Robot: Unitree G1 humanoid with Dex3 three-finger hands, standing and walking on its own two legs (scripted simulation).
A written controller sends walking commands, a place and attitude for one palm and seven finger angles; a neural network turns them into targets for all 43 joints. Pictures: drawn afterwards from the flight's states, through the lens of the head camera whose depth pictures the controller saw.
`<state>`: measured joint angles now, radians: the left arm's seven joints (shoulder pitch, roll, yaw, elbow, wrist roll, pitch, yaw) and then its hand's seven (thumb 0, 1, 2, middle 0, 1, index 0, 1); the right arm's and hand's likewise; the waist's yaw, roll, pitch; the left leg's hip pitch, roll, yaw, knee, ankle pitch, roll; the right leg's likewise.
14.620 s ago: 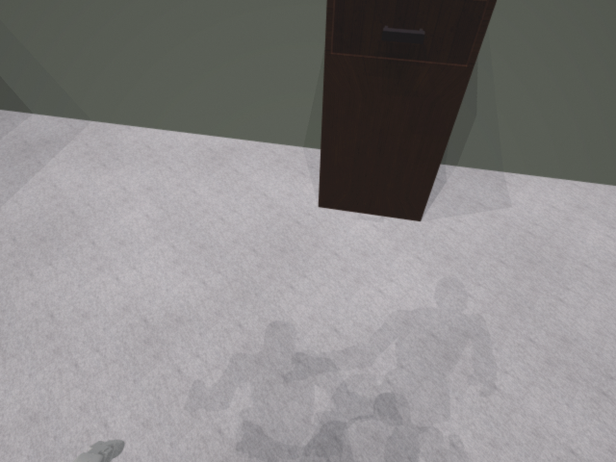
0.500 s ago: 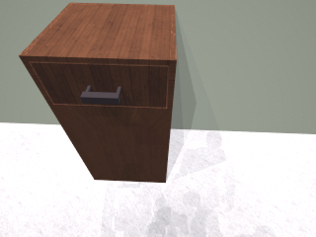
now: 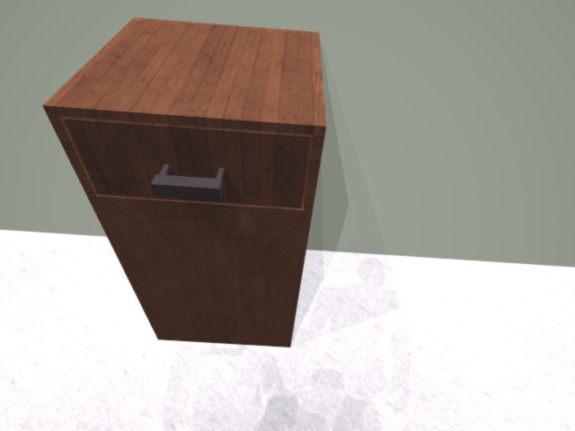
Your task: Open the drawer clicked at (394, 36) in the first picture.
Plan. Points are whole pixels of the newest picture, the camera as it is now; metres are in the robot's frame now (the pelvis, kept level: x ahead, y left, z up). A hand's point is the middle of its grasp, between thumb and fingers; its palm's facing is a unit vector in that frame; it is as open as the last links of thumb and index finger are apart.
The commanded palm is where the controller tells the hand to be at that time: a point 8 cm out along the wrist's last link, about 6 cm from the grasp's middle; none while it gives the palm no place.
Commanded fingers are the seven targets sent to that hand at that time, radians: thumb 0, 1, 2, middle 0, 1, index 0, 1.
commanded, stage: look again from close up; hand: left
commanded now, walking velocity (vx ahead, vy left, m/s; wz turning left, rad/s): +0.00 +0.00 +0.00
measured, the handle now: (190, 178) +0.53 +0.21 +0.04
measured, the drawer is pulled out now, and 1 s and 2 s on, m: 0.00 0.00 0.00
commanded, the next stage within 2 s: raise the hand with hooked fingers in 0.02 s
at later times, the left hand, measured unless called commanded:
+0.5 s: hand (151, 395) +0.18 +0.20 -0.05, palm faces +0.01 -0.24 -0.97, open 8.3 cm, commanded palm +0.14 +0.23 +0.00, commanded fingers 0.00 0.43 0.70 -0.23 -0.60 -0.23 -0.60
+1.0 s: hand (130, 332) +0.23 +0.22 +0.03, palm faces +0.05 -0.11 -0.99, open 11.3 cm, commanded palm +0.21 +0.23 +0.10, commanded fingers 0.00 -0.15 0.45 -0.28 -0.98 -0.28 -0.98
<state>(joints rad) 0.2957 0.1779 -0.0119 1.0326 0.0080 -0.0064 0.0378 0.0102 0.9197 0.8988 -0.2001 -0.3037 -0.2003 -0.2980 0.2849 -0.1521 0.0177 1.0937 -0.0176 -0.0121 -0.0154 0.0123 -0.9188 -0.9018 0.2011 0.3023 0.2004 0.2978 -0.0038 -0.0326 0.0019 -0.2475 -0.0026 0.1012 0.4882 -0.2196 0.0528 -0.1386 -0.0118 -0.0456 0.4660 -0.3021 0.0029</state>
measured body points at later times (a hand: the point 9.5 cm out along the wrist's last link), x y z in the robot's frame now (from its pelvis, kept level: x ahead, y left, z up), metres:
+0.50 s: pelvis -0.03 +0.00 -0.03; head -0.02 -0.02 +0.41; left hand +0.17 +0.21 +0.00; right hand +0.20 -0.23 -0.10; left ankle +0.03 +0.08 -0.74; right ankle -0.02 -0.11 -0.74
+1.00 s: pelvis +0.01 -0.01 -0.02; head +0.03 -0.05 +0.43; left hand +0.22 +0.22 +0.09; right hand +0.22 -0.21 -0.13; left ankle +0.03 +0.08 -0.74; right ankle -0.02 -0.11 -0.74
